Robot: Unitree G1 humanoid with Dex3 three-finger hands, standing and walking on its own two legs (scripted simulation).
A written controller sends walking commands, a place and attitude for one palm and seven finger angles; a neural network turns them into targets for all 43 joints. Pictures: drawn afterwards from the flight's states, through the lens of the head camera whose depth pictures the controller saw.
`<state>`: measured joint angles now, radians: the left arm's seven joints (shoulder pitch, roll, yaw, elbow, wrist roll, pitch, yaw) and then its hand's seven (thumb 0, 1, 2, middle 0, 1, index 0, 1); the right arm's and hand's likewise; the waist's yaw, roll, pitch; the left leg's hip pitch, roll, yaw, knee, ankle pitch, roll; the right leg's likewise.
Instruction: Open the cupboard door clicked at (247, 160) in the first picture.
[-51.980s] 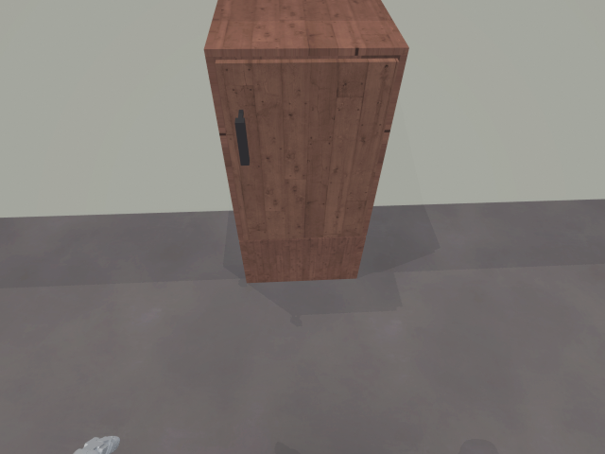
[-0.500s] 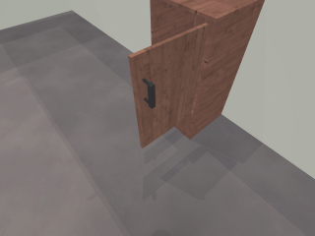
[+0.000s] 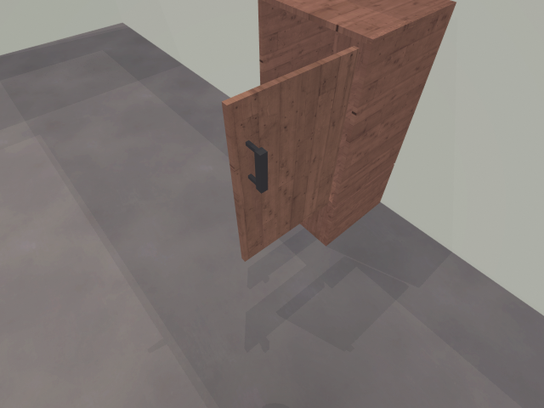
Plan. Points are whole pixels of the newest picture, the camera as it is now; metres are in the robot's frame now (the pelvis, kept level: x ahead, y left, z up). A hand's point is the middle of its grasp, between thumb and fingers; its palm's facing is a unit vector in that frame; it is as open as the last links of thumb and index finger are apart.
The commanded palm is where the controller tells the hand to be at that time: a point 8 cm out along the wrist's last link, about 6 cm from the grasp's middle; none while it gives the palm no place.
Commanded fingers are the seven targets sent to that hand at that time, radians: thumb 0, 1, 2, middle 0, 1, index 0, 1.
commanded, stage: look to check the result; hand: left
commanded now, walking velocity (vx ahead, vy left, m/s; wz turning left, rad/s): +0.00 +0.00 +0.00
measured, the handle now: (256, 166) +0.63 +0.07 -0.06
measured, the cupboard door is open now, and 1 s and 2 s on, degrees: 89 89 89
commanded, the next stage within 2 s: stand and wait in 0.54 s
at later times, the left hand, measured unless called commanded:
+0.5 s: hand out of the picture +0.08 +0.22 -0.16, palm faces +0.01 -0.95 -0.30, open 7.4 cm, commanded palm none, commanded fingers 0.00 0.90 0.90 -0.20 -0.30 -0.20 -0.30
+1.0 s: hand out of the picture +0.11 +0.21 -0.16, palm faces +0.00 -0.95 -0.31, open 7.4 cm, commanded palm none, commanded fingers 0.00 0.90 0.90 -0.20 -0.30 -0.20 -0.30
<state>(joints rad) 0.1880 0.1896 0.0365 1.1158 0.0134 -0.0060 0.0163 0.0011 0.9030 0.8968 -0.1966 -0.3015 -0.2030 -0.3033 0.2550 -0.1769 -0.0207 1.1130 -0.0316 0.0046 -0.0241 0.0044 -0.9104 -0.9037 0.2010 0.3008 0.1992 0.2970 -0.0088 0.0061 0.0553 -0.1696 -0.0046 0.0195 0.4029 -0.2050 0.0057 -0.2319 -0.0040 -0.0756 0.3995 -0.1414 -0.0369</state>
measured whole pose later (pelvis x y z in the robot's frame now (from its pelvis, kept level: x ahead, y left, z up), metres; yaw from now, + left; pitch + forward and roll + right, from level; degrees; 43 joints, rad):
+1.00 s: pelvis +0.04 -0.01 +0.01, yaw +0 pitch -1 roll +0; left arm 0.11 0.27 0.02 1.14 0.01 -0.02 0.01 0.00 0.90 0.90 -0.20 -0.30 -0.20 -0.30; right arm 0.14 -0.28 -0.01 1.14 -0.03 0.00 -0.02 0.01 -0.91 -0.90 0.20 0.30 0.20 0.30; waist -0.01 0.02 0.06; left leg -0.07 0.02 0.01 0.30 -0.20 -0.02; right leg -0.14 0.03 -0.09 0.31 -0.15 -0.05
